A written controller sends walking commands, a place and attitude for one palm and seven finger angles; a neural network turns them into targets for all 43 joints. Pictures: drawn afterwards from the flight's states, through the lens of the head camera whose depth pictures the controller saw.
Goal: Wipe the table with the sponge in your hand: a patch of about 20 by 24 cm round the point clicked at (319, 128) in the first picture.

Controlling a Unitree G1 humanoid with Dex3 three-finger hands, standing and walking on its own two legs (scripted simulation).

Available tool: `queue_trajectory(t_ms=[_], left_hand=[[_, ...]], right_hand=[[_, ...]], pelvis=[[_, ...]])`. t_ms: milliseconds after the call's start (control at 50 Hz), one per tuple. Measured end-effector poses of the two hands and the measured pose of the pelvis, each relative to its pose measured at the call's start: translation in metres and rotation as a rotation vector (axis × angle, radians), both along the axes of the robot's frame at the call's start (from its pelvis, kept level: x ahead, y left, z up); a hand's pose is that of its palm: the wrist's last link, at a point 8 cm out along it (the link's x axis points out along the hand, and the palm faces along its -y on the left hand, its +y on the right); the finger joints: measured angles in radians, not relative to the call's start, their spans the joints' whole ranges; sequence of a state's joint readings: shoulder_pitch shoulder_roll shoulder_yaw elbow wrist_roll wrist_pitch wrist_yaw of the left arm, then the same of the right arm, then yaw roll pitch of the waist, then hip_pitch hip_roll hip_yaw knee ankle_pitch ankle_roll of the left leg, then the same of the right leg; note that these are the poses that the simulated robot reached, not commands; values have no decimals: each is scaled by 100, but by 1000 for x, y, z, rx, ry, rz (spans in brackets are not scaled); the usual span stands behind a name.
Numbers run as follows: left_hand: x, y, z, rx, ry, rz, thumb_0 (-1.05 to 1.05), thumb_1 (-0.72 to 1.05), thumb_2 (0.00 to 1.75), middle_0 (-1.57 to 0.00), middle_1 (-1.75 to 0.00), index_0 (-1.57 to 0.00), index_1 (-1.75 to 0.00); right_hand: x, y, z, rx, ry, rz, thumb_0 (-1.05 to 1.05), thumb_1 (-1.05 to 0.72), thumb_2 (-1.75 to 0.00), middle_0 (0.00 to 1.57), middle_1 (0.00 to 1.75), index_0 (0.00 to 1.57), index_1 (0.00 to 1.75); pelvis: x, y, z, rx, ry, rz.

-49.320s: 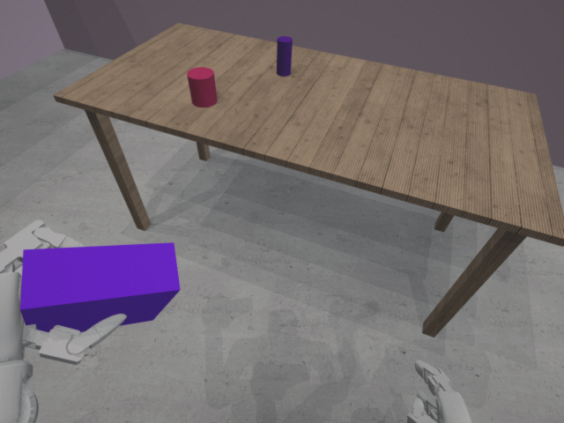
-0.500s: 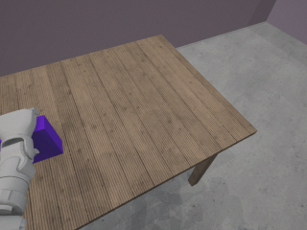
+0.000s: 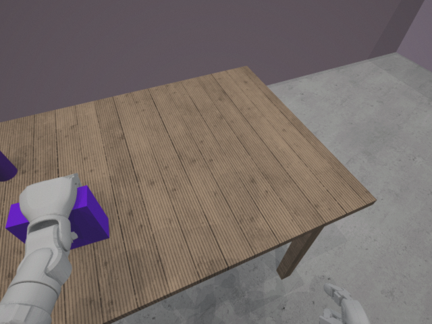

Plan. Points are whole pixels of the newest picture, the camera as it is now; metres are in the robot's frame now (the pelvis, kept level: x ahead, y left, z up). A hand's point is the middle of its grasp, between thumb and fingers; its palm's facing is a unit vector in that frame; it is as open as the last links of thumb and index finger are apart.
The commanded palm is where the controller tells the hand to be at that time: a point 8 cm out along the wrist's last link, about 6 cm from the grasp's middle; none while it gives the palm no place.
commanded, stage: wipe back along the first lane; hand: left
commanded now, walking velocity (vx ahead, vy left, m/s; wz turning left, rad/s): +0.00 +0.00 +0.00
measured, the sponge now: (68, 227) +0.29 +0.35 -0.04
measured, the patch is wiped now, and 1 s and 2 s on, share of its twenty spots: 1.00 1.00 1.00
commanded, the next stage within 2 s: lift the sponge slowly off the table in 0.72 s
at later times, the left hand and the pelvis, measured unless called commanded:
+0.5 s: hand (62, 236) +0.25 +0.32 +0.02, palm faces -0.03 -0.03 -1.00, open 9.7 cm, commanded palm +0.20 +0.30 +0.04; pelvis +0.00 -0.01 +0.00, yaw -1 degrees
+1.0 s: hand (64, 254) +0.22 +0.30 +0.02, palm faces -0.04 -0.05 -1.00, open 9.6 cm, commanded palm +0.18 +0.28 +0.06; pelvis -0.01 -0.02 +0.00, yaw +0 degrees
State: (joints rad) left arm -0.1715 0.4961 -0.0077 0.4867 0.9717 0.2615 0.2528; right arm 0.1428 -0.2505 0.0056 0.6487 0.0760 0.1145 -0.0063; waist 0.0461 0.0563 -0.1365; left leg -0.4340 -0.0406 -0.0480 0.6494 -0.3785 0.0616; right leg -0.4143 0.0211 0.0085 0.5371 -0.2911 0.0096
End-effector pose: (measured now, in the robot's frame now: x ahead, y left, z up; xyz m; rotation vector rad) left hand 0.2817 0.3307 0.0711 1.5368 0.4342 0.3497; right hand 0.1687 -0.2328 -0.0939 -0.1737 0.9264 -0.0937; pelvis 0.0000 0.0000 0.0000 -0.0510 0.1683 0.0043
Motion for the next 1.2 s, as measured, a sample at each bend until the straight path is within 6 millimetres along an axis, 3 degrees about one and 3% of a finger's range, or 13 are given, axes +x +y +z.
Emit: queue_trajectory(t_ms=[460, 740, 920, 1200], left_hand=[[-44, -20, 1, -19, -21, 6, 2, -44, 103, -68, -142, -74, -145], [-78, -38, 2, -23, -43, 11, 2, -44, 103, -68, -142, -74, -145], [-80, -42, 0, -25, -20, 28, 2, -44, 103, -68, -142, -74, -145], [-85, -42, 5, -61, -11, 14, 0, -45, 103, -69, -142, -75, -144]], right_hand=[[11, -10, 5, 5, -56, -1, 1, -91, -90, 20, 30, 20, 29], [28, -1, 14, 33, -126, 33, 1, -91, -90, 20, 30, 20, 29], [31, 6, 14, 41, -133, 54, 1, -91, -90, 20, 30, 20, 29], [24, -9, 14, 7, -115, 36, 1, -91, -90, 20, 30, 20, 29]], pelvis=[[3, -8, 3, 9, -41, -10], [-2, -10, 3, 15, -70, -10], [-5, -14, 3, 21, -83, -8], [-3, -17, 7, 21, -102, -11]])
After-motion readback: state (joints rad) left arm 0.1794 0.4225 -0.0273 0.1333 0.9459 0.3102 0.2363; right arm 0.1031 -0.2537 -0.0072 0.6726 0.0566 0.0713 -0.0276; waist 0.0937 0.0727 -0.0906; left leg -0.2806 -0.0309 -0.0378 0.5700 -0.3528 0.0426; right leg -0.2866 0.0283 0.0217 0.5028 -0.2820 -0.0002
